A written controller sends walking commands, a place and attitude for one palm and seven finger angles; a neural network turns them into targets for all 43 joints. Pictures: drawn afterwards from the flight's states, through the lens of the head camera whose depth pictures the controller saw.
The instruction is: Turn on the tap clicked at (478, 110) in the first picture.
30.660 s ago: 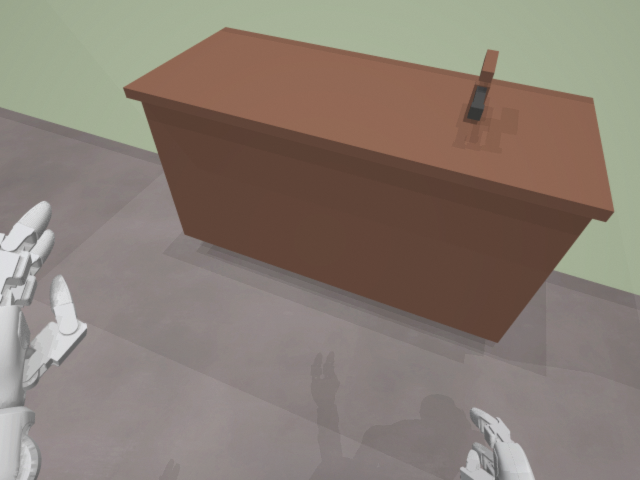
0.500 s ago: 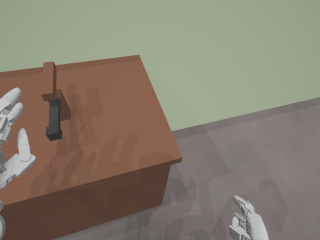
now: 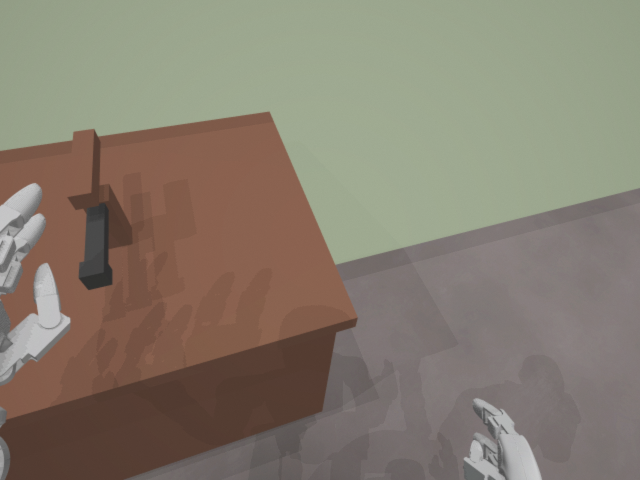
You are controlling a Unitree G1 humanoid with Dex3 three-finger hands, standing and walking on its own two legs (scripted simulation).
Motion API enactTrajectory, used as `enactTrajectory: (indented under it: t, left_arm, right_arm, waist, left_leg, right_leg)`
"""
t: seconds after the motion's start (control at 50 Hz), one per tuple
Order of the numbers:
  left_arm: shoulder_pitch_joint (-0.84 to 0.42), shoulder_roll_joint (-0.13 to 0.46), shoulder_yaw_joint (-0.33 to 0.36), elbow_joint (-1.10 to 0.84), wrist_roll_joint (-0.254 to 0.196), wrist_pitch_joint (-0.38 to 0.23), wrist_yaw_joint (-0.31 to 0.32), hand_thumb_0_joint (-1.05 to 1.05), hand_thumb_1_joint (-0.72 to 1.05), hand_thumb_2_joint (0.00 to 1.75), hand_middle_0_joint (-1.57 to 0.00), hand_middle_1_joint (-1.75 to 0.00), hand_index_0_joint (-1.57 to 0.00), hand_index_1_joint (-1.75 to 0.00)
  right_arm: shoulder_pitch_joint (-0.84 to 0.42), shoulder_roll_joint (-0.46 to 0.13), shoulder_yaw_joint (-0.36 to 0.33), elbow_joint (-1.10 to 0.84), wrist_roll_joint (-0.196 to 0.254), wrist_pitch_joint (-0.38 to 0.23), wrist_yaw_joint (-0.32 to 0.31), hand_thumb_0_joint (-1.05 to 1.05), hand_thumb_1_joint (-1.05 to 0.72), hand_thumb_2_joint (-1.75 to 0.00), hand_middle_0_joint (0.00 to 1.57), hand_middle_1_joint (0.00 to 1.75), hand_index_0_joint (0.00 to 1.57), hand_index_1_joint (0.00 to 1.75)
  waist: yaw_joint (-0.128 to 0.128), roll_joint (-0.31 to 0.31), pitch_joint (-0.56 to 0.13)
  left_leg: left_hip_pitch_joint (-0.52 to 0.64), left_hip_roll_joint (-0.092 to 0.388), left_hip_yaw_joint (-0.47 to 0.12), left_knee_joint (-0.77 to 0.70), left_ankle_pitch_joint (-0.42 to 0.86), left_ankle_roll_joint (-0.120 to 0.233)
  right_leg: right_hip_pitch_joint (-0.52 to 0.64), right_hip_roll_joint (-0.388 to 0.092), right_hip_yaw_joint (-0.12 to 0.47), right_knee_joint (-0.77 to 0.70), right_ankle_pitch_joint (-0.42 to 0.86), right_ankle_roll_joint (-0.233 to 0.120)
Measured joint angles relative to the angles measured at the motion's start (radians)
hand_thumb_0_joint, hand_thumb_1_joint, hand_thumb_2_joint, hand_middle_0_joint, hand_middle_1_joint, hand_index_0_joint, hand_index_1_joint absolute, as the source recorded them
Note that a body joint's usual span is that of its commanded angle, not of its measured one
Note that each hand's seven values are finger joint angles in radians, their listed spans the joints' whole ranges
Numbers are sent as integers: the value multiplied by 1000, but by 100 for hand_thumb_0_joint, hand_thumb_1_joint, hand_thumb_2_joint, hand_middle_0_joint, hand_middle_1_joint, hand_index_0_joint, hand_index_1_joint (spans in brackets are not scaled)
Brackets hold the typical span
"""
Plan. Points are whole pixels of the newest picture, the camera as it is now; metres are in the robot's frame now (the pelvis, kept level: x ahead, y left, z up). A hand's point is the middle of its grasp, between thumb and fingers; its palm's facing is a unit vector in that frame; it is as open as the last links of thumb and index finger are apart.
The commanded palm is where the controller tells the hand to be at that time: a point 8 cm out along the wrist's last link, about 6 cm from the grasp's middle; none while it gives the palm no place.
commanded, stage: shuffle to correct the standing spot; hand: left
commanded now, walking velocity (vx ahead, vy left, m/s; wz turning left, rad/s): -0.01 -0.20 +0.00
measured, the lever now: (96, 273) +0.34 +0.30 +0.05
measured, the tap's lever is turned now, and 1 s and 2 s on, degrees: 0 0 0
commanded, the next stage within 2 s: none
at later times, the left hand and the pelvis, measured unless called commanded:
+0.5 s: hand (65, 324) +0.22 +0.23 +0.17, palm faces +0.33 -0.86 -0.40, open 7.4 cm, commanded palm +0.16 +0.27 +0.18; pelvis +0.00 -0.01 +0.00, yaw +1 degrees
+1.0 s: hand (67, 323) +0.22 +0.23 +0.17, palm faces +0.33 -0.85 -0.41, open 7.4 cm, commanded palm +0.16 +0.27 +0.18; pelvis +0.00 -0.01 +0.00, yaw +1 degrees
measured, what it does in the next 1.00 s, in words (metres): stands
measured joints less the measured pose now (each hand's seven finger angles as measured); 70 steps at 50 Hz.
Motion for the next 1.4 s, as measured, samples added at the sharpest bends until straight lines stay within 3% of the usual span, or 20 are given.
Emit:
enactTrajectory:
  t: [0.62,0.84,1.4]
  left_arm:
    - [-9,-20,-14,10,0,16,19,1,89,89,-21,-30,-21,-30]
    - [4,-1,-10,2,-5,16,13,1,89,89,-21,-30,-21,-30]
    - [9,-4,-12,7,-7,19,19,1,89,89,-21,-30,-21,-30]
  right_arm:
    - [-1,-9,1,13,2,16,-8,1,-90,-90,20,30,20,30]
    - [-11,0,5,-2,5,17,1,1,-90,-90,20,30,20,30]
    - [-11,-5,6,2,5,22,-3,1,-90,-90,20,30,20,30]
  waist:
    - [12,0,-10]
    - [0,8,-4]
    - [2,12,-13]
  left_leg:
    - [22,-5,-9,-32,11,-8]
    - [19,1,-11,-28,11,-11]
    - [23,1,-14,-37,18,-14]
  right_leg:
    - [17,-3,-9,-12,-6,-2]
    - [17,2,-11,-15,-2,-9]
    - [21,4,-14,-22,2,-12]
